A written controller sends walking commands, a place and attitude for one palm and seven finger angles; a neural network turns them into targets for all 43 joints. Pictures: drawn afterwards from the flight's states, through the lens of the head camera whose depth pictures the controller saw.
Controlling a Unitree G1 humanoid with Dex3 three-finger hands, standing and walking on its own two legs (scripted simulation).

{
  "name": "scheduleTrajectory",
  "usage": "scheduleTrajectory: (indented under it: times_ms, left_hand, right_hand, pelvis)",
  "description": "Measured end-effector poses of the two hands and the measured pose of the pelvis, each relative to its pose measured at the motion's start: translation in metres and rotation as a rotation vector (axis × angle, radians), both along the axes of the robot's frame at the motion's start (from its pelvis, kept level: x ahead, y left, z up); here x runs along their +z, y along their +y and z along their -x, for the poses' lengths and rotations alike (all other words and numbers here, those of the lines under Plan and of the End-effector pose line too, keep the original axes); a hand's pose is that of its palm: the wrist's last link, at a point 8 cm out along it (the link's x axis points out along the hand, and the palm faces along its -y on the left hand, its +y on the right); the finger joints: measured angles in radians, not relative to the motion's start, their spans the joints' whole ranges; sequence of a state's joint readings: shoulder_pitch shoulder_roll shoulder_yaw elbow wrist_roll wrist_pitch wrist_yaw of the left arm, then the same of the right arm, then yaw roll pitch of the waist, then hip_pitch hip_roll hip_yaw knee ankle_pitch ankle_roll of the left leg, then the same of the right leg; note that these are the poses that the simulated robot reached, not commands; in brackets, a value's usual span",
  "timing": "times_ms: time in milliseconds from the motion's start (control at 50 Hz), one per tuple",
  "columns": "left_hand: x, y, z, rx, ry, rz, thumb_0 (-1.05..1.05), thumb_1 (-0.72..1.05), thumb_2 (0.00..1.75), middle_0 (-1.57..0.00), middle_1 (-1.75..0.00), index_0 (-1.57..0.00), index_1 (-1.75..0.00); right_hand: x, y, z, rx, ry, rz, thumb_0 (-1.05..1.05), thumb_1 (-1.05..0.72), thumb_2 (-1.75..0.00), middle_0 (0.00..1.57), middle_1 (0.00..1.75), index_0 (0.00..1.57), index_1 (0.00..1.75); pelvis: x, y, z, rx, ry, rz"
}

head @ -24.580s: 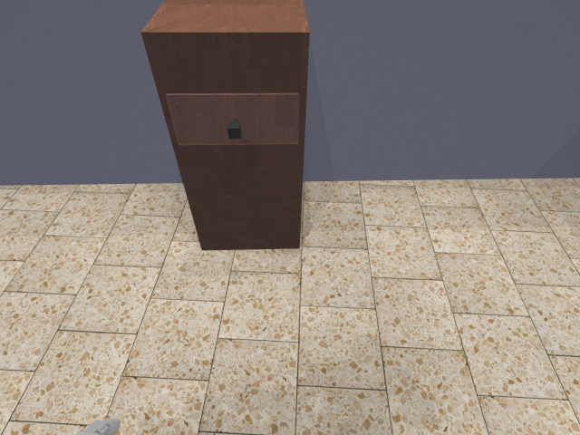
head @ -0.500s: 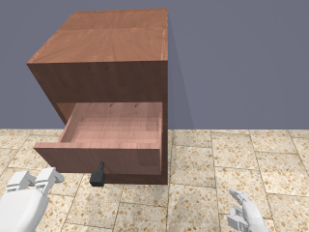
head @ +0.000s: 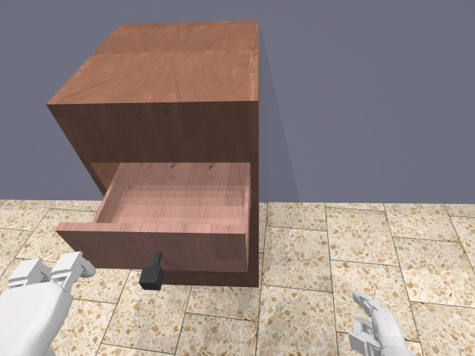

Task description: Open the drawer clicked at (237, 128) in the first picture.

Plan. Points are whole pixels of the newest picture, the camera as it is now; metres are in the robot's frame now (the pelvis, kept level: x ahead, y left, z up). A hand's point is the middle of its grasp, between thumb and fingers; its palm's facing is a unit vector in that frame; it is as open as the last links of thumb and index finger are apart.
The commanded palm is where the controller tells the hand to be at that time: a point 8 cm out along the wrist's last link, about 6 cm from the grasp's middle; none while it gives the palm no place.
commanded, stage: draw the hand back to the body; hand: left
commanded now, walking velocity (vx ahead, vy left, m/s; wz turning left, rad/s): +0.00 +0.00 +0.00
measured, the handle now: (154, 269) +0.29 +0.24 -0.09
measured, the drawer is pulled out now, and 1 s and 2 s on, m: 0.19 0.19 0.19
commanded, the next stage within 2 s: step back with the hand held close in 1.48 s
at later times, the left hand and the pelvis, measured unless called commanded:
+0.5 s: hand (49, 295) +0.15 +0.28 +0.10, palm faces +0.06 -0.06 -1.00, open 13.8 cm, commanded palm +0.12 +0.28 +0.16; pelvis +0.01 +0.01 +0.01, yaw +0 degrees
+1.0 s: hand (62, 260) +0.18 +0.24 +0.17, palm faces +0.38 -0.83 -0.41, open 11.1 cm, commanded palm +0.12 +0.28 +0.19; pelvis +0.01 +0.00 +0.03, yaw +2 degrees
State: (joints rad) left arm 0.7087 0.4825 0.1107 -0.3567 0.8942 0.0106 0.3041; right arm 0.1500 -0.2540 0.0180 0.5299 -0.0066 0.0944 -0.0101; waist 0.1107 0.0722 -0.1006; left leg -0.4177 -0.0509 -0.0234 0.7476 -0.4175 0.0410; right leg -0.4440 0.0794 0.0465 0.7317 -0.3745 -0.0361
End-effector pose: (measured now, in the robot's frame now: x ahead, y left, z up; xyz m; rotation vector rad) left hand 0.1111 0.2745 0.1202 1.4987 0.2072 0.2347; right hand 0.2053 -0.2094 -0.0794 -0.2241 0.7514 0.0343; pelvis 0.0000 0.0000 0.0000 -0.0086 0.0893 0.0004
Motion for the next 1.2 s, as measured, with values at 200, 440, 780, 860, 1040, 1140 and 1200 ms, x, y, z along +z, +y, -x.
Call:
scheduleTrajectory:
  times_ms: [200, 440, 780, 860, 1040, 1140, 1200]
  left_hand:
    - [0.015, 0.003, -0.010, -0.032, -0.042, -0.019, 0.00, -0.49, 0.30, -0.32, -1.20, -0.32, -1.20]
    - [0.031, 0.007, -0.020, -0.032, -0.041, 0.005, 0.00, -0.49, 0.30, -0.31, -1.20, -0.32, -1.20]
    - [0.058, 0.009, -0.025, -0.005, -0.485, 0.994, 0.00, -0.25, 0.41, -0.29, -1.04, -0.30, -1.04]
    - [0.066, 0.008, -0.029, -0.035, -0.491, 0.984, 0.00, -0.12, 0.46, -0.28, -0.96, -0.29, -0.96]
    - [0.070, 0.003, -0.024, -0.027, -0.480, 0.972, 0.00, 0.18, 0.59, -0.26, -0.76, -0.26, -0.76]
    - [0.077, 0.000, -0.023, -0.033, -0.519, 0.963, 0.01, 0.35, 0.67, -0.24, -0.65, -0.25, -0.65]
    - [0.082, -0.004, -0.025, -0.048, -0.542, 0.958, 0.01, 0.46, 0.71, -0.24, -0.58, -0.24, -0.58]
  right_hand:
    - [0.005, -0.001, -0.007, -0.009, -0.004, 0.013, 0.01, -0.90, -0.90, 0.20, 0.29, 0.20, 0.30]
    - [0.012, 0.015, -0.011, 0.004, -0.009, -0.009, 0.01, -0.90, -0.90, 0.20, 0.29, 0.20, 0.30]
    - [0.032, 0.026, 0.014, -0.022, -0.134, -0.020, 0.01, -0.90, -0.90, 0.20, 0.30, 0.20, 0.30]
    - [0.031, 0.020, 0.017, -0.034, -0.129, -0.027, 0.01, -0.90, -0.90, 0.20, 0.30, 0.20, 0.30]
    - [0.028, -0.002, 0.021, -0.069, -0.110, -0.011, 0.01, -0.90, -0.90, 0.20, 0.30, 0.20, 0.30]
    - [0.030, -0.011, 0.019, -0.075, -0.118, -0.002, 0.01, -0.90, -0.90, 0.20, 0.30, 0.20, 0.30]
    - [0.031, -0.014, 0.016, -0.075, -0.130, -0.005, 0.01, -0.90, -0.90, 0.20, 0.30, 0.20, 0.30]
  pelvis:
    - [0.003, 0.003, -0.002, 0.002, -0.007, 0.003]
    - [0.010, 0.011, -0.006, 0.002, -0.026, 0.008]
    - [0.023, 0.007, -0.012, 0.047, -0.133, 0.006]
    - [0.025, 0.005, -0.009, 0.040, -0.131, 0.003]
    - [0.027, -0.004, -0.005, 0.036, -0.122, -0.001]
    - [0.027, -0.009, -0.005, 0.041, -0.126, -0.001]
    - [0.027, -0.012, -0.006, 0.041, -0.128, -0.002]
